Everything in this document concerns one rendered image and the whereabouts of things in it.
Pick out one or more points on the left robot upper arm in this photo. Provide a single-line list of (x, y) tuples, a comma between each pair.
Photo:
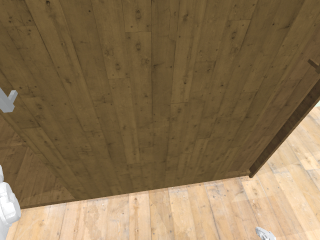
[(10, 211)]

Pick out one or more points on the robot right hand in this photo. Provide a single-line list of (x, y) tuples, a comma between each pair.
[(264, 235)]

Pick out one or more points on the wardrobe door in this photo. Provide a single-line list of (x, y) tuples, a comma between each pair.
[(125, 96), (299, 81)]

